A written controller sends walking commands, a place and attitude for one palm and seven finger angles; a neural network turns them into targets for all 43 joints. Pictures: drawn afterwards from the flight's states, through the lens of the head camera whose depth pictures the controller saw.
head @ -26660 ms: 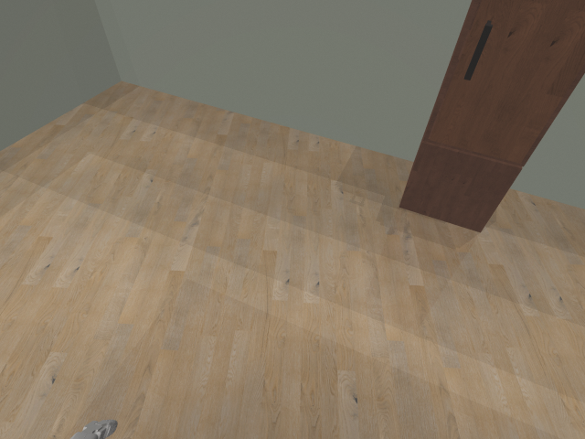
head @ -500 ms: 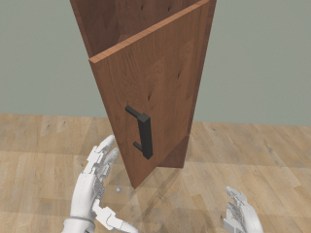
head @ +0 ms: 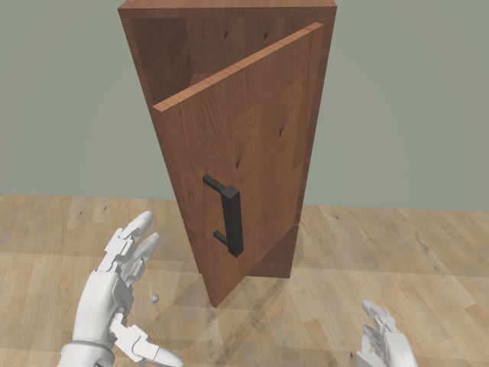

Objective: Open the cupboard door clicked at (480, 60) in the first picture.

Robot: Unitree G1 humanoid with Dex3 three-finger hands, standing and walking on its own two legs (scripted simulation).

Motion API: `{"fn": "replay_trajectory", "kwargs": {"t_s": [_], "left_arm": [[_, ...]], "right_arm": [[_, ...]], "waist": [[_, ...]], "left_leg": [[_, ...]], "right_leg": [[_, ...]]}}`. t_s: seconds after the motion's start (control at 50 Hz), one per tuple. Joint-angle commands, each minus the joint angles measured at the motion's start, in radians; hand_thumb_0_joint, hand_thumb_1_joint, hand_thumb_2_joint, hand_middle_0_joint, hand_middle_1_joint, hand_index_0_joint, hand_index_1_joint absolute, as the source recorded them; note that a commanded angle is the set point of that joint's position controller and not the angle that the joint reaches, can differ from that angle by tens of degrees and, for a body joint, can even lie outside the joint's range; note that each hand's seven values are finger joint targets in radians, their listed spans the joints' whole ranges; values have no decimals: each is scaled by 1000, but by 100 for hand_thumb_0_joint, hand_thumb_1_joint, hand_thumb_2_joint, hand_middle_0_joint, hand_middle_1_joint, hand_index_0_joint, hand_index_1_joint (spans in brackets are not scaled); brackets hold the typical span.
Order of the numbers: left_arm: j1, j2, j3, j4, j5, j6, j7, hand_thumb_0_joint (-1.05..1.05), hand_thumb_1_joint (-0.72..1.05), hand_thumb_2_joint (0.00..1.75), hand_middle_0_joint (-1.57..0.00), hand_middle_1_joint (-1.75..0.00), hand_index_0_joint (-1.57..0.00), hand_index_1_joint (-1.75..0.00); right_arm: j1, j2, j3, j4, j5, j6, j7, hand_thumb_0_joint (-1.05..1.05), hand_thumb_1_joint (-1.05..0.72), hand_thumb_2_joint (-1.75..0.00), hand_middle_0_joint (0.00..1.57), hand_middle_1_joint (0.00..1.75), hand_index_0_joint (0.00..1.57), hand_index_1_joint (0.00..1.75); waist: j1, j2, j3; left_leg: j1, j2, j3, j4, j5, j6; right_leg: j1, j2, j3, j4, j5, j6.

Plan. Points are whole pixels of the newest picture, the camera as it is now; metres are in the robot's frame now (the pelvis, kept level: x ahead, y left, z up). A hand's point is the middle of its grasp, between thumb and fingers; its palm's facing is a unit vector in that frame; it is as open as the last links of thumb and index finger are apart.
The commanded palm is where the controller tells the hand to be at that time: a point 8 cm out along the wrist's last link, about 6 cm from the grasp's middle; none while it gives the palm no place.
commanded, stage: draw the hand back to the body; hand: left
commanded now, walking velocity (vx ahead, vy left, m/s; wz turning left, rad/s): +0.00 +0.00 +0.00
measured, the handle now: (224, 218) +0.35 +0.06 +0.07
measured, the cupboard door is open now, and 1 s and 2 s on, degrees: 52 52 52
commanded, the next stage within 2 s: step back with the hand held close in 1.24 s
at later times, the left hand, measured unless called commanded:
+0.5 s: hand (68, 275) +0.20 +0.23 +0.15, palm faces +0.26 -0.90 -0.35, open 13.5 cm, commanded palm +0.16 +0.27 +0.18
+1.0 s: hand out of the picture +0.21 +0.29 +0.21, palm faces +0.47 -0.80 -0.38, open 7.9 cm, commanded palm +0.16 +0.32 +0.22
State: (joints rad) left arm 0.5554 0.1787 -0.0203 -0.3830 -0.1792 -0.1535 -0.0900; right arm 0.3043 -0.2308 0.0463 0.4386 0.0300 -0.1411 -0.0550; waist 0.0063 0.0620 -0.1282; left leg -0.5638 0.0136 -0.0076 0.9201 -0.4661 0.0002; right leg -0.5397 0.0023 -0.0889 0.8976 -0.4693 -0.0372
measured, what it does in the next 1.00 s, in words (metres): rises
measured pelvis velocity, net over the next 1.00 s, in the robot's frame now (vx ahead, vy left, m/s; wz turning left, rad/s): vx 0.02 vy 0.02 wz -0.02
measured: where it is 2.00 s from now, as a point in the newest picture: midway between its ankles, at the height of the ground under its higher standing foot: outside the picture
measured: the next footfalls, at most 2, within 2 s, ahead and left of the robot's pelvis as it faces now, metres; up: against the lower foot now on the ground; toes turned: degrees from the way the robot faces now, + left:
none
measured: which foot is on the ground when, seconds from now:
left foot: down 0.00-1.00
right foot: down 0.00-1.00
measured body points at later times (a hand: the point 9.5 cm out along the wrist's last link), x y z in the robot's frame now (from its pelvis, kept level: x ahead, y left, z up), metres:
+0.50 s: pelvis +0.01 +0.02 +0.04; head +0.00 +0.01 +0.49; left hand +0.18 +0.27 +0.17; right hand +0.19 -0.18 -0.04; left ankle +0.00 +0.12 -0.69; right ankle +0.00 -0.09 -0.69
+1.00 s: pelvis +0.02 +0.02 +0.05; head -0.01 +0.01 +0.50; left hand +0.18 +0.33 +0.23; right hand +0.20 -0.20 -0.03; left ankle +0.00 +0.12 -0.69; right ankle +0.00 -0.09 -0.69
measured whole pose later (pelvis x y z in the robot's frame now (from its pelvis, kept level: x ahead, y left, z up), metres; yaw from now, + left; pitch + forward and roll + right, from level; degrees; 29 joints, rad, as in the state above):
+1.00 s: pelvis +0.02 +0.02 +0.05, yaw -1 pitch -5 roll -1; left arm 0.44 0.33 0.34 -0.38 -0.06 -0.07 0.13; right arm 0.19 -0.23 0.03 0.64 -0.01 -0.11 -0.08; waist 0.07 0.06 0.02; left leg -0.07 -0.01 0.03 0.41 -0.26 0.03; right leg -0.05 -0.01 -0.05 0.37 -0.24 0.00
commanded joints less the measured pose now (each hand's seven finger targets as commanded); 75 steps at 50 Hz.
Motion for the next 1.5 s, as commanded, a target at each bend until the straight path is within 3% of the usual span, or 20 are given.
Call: {"fn": "replay_trajectory", "kwargs": {"t_s": [0.0, 0.04, 0.14, 0.16, 0.18, 0.2, 0.3, 0.42, 0.64, 0.72, 0.84, 0.94, 1.0, 1.12, 1.18, 1.32, 1.34, 1.36, 1.4, 1.48], "left_arm": [[-82, 108, 101, -250, -22, -56, -22, 0, -50, 30, -15, -30, -15, -30], [-84, 124, 130, -261, -26, -49, -23, 0, -50, 30, -15, -30, -15, -30], [-80, 141, 173, -265, -60, -16, -53, 0, -32, 37, -16, -30, -16, -30], [-93, 286, 192, -369, 80, -10, 61, 0, -29, 39, -16, -30, -16, -30], [-15, 201, 164, -323, 91, 14, 109, 0, -26, 40, -16, -30, -16, -30], [8, 175, 147, -316, 96, 29, 127, 0, -22, 42, -16, -30, -16, -30], [-28, 208, 188, -289, 136, 45, 187, 0, -5, 50, -17, -30, -17, -30], [-98, 254, 244, -305, 152, 37, 222, 0, 17, 58, -17, -30, -17, -30], [-92, 295, 377, -225, 138, 34, 229, 0, 55, 75, -19, -30, -19, -30], [-144, 330, 432, -234, 137, 28, 230, 0, 69, 81, -19, -30, -19, -30], [-210, 361, 495, -216, 125, 19, 233, 0, 90, 90, -20, -30, -20, -30], [-187, 289, 420, -177, 127, 24, 219, 0, 90, 90, -20, -30, -20, -30], [-197, 327, 448, -198, 128, 17, 221, 0, 90, 90, -20, -30, -20, -30], [-204, 366, 488, -218, 128, 8, 227, 0, 90, 90, -20, -30, -20, -30], [-205, 342, 467, -227, 129, 4, 226, 0, 90, 90, -20, -30, -20, -30], [-179, 328, 460, -160, 123, 7, 218, 0, 90, 90, -20, -30, -20, -30], [-262, 346, 458, -239, 124, -3, 219, 0, 90, 90, -20, -30, -20, -30], [-311, 468, 582, -256, 129, -40, 227, 0, 90, 90, -20, -30, -20, -30], [-148, 368, 503, -156, 134, -33, 211, 0, 90, 90, -20, -30, -20, -30], [-77, 361, 498, -207, 136, -47, 213, 0, 90, 90, -20, -30, -20, -30]], "right_arm": [[-107, -96, -39, -174, 6, -78, -12, 0, -90, -90, 20, 30, 20, 30], [-115, -93, -36, -169, 9, -85, -13, 0, -90, -90, 20, 30, 20, 30], [-121, -95, -31, -154, 17, -101, -17, 0, -90, -90, 20, 30, 20, 30], [-119, -91, -38, -144, -3, -83, -39, 0, -90, -90, 20, 30, 20, 30], [-117, -69, -30, -139, -11, -75, -45, 0, -90, -90, 20, 30, 20, 30], [-116, -70, -31, -137, -11, -70, -45, 0, -90, -90, 20, 30, 20, 30], [-146, -78, -25, -96, -18, -44, -49, 0, -90, -90, 20, 30, 20, 30], [-180, -82, -18, -56, -26, -54, -56, 0, -90, -90, 20, 30, 20, 30], [-215, -90, -35, 9, -34, -42, -40, 0, -90, -90, 20, 30, 20, 30], [-227, -95, -41, 21, -35, -33, -36, 0, -90, -90, 20, 30, 20, 30], [-239, -95, -48, 38, -35, -24, -37, 0, -90, -90, 20, 30, 20, 30], [-240, -105, -57, 43, -34, -20, -26, 0, -90, -90, 20, 30, 20, 30], [-247, -107, -64, 41, -37, -18, -28, 0, -90, -90, 20, 30, 20, 30], [-259, -98, -61, 49, -39, -26, -36, 0, -90, -90, 20, 30, 20, 30], [-256, -92, -60, 56, -38, -33, -34, 0, -90, -90, 20, 30, 20, 30], [-255, -99, -67, 62, -38, -32, -31, 0, -90, -90, 20, 30, 20, 30], [-268, -98, -64, 55, -36, -35, -31, 0, -90, -90, 20, 30, 20, 30], [-249, -117, -60, 20, -22, -15, -31, 0, -90, -90, 20, 30, 20, 30], [-249, -111, -70, 31, -31, 13, -28, 0, -90, -90, 20, 30, 20, 30], [-240, -119, -80, 10, -34, 41, -29, 0, -90, -90, 20, 30, 20, 30]], "waist": [[3, -88, -33], [14, -22, -40], [23, -6, -41], [55, 2, -56], [38, -18, -12], [34, -57, 0], [31, -41, 47], [40, 31, 43], [61, -35, 86], [66, 27, 81], [64, 26, 99], [56, 15, 115], [63, -20, 82], [70, 24, 77], [63, 65, 91], [64, -27, 115], [60, 5, 98], [18, -28, 184], [15, -84, 164], [10, -5, 48]], "left_leg": [[49, -30, -19, -142, 169, 28], [78, -30, -18, -157, 190, 26], [127, -27, -27, -191, 237, 22], [156, -11, -16, -237, 270, 25], [178, -13, -13, -250, 278, 26], [181, -10, -14, -256, 284, 24], [257, 0, -17, -333, 304, 25], [350, 3, -24, -425, 337, 19], [430, 20, -15, -528, 518, 4], [460, 19, -11, -548, 531, -1], [475, 15, -5, -572, 490, 3], [488, 17, -2, -583, 491, 9], [495, 11, 4, -583, 466, 18], [497, 2, 10, -579, 451, 17], [507, 2, 14, -579, 455, 16], [503, 5, 16, -587, 437, 22], [513, 1, 15, -585, 429, 25], [429, 18, -7, -551, 352, 41], [438, 14, -11, -516, 358, 41], [440, 29, 0, -509, 483, 33]], "right_leg": [[71, 0, 80, -222, 172, 31], [85, 3, 66, -215, 197, 24], [119, 9, 36, -220, 266, 21], [164, -16, 84, -275, 283, 9], [158, -19, 75, -299, 284, 11], [162, -19, 66, -303, 290, 16], [221, -13, 51, -364, 289, 17], [311, -15, 45, -424, 298, 12], [436, -7, 40, -499, 427, 13], [456, -5, 45, -523, 429, 10], [469, -3, 49, -555, 421, 11], [464, -3, 50, -570, 419, 16], [480, -2, 56, -577, 417, 17], [491, -5, 65, -594, 420, 13], [476, -4, 67, -598, 420, 13], [467, -1, 63, -614, 405, 20], [467, -4, 72, -615, 402, 20], [346, -45, 151, -663, 414, 25], [327, -71, 158, -671, 432, 23], [379, -78, 128, -595, 561, 26]]}}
